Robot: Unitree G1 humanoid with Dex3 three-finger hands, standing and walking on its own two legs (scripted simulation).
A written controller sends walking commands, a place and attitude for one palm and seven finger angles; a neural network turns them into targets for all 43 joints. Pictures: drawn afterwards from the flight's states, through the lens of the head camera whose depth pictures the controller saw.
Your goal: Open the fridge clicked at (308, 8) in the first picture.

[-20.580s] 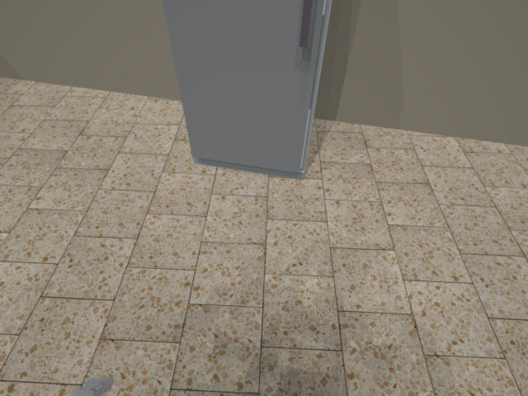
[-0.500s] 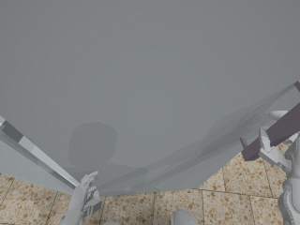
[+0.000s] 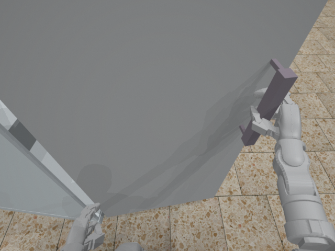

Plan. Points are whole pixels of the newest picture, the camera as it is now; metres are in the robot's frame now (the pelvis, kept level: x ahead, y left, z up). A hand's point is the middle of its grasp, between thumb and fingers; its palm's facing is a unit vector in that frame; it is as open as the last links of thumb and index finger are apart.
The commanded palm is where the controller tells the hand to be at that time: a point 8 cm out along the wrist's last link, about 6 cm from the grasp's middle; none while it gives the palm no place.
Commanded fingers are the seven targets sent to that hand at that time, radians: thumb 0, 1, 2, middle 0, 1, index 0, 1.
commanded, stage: stop walking and hold the door back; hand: right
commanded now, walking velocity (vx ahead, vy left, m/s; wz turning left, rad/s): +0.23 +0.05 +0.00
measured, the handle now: (259, 107) +0.43 -0.20 +0.11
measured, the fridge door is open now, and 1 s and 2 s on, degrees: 72 69 69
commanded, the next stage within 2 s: loosen the grip on the handle in 0.80 s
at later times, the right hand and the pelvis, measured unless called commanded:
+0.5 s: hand (251, 108) +0.42 -0.18 +0.11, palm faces +0.08 +0.98 -0.17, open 5.9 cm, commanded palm +0.38 -0.24 +0.11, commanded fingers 0.00 -0.90 -0.90 0.45 1.40 0.45 1.40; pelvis -0.01 -0.03 +0.00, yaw +4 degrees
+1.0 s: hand (256, 107) +0.42 -0.19 +0.11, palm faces +0.05 +0.98 -0.21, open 6.8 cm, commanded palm +0.38 -0.24 +0.12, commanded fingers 0.00 -0.17 -0.55 0.45 1.40 0.45 1.40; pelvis -0.02 -0.01 -0.01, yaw +5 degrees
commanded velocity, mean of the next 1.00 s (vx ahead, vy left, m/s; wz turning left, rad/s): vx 0.04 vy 0.02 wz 0.00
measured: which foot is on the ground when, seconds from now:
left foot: up 0.00-0.08, down 0.10-1.00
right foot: down 0.00-0.10, up 0.12-0.34, down 0.36-1.00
